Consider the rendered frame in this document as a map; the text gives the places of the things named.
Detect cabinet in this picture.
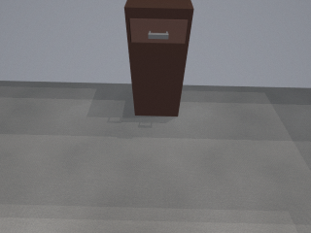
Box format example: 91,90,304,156
124,0,194,117

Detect drawer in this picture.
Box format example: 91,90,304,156
129,18,188,44

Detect handle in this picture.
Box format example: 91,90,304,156
148,31,169,40

